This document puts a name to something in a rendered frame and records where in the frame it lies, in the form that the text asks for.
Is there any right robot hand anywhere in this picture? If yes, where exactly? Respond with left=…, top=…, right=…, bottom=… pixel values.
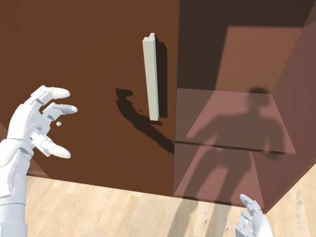
left=235, top=194, right=274, bottom=237

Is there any robot left forearm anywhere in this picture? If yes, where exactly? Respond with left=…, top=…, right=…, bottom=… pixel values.
left=0, top=139, right=34, bottom=237

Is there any left robot hand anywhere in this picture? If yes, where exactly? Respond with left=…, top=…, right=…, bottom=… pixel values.
left=7, top=85, right=78, bottom=158

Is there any handle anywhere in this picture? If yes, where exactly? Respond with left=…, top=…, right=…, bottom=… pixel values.
left=143, top=33, right=159, bottom=121

